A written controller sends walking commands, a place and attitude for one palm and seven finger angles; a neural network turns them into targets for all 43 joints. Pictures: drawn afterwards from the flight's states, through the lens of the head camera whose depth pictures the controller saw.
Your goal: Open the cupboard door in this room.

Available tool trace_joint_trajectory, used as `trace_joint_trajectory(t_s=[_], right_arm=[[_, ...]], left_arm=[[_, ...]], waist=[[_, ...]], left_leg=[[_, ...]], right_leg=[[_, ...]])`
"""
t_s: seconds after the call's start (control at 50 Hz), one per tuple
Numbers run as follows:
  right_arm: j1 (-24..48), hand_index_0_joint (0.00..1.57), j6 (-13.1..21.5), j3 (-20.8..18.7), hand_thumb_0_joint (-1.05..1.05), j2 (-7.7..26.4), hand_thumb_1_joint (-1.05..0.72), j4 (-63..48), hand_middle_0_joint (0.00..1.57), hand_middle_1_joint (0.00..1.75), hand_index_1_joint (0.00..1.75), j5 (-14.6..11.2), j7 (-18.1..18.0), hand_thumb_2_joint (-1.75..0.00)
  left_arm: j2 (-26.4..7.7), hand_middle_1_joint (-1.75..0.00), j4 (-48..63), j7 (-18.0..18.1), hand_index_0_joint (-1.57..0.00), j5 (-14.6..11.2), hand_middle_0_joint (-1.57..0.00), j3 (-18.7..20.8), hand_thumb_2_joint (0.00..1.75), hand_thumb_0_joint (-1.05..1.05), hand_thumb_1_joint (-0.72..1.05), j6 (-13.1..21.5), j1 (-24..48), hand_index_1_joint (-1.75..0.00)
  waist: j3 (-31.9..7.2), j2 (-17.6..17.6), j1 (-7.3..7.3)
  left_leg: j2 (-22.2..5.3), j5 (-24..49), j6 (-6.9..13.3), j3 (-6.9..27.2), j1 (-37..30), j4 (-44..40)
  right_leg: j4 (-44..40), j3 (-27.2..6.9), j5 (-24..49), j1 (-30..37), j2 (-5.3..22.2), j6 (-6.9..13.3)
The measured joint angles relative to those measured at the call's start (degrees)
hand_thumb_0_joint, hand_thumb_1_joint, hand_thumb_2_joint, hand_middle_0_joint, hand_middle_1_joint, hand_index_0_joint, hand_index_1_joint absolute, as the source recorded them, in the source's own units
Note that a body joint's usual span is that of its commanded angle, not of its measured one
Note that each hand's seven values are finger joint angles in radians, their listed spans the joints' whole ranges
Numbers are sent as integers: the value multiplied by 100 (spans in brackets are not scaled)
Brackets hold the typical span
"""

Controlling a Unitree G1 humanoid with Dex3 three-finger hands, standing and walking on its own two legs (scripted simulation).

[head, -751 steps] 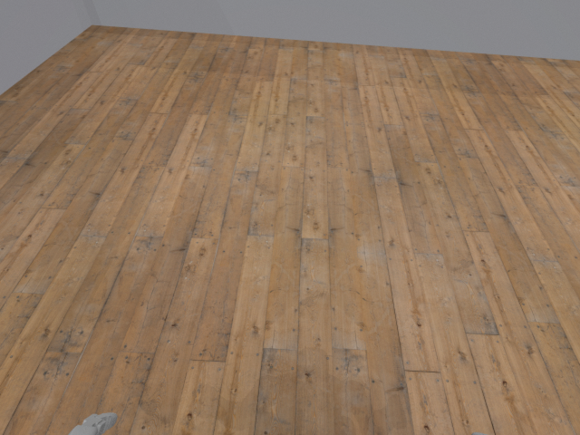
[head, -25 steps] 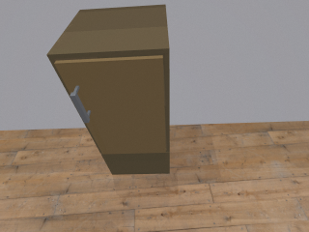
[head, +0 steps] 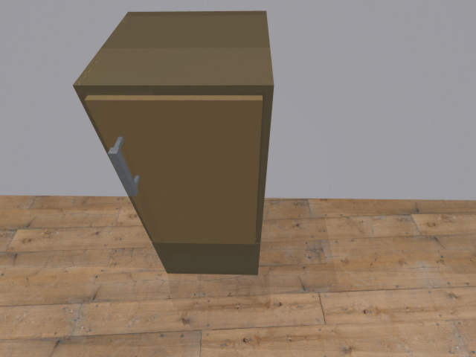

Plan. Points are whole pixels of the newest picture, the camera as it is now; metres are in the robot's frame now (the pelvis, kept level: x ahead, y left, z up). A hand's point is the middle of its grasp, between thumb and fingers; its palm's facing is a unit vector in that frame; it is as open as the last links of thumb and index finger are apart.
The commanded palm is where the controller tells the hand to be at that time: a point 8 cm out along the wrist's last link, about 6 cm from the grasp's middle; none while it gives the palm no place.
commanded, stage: come to a stop and stand still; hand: left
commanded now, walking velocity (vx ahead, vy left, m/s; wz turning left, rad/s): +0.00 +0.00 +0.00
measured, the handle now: (126, 167) +0.51 +0.31 -0.02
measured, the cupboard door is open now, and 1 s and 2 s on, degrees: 0 0 0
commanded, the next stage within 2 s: look again from close up in 0.24 s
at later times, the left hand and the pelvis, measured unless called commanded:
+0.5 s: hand out of the picture -0.01 +0.17 -0.17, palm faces +0.07 -0.98 -0.19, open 7.4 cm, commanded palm none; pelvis +0.00 +0.01 +0.00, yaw +1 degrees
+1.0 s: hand out of the picture -0.04 +0.17 -0.17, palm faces +0.09 -0.98 -0.18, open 7.4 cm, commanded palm none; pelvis +0.00 +0.01 +0.00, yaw +1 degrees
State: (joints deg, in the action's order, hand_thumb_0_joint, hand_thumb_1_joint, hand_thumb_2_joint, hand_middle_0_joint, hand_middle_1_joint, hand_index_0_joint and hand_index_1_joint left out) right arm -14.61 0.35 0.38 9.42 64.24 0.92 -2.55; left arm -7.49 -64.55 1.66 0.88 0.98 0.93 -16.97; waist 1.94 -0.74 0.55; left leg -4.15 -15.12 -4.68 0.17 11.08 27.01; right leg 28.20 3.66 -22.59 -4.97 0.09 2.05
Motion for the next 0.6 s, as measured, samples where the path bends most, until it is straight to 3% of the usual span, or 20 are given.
trace_joint_trajectory(t_s=[0.6], right_arm=[[-108, 19, -15, 16, 1, -145, -92, 175, 20, 30, 30, -9, -1, -90]], left_arm=[[41, -30, -20, 17, -20, -14, -20, 0, 90, 1, 91, -29, -24, -30]], waist=[[56, 77, -1]], left_leg=[[93, 0, 61, 41, -88, -57]], right_leg=[[-122, 61, 11, 151, 87, -68]])
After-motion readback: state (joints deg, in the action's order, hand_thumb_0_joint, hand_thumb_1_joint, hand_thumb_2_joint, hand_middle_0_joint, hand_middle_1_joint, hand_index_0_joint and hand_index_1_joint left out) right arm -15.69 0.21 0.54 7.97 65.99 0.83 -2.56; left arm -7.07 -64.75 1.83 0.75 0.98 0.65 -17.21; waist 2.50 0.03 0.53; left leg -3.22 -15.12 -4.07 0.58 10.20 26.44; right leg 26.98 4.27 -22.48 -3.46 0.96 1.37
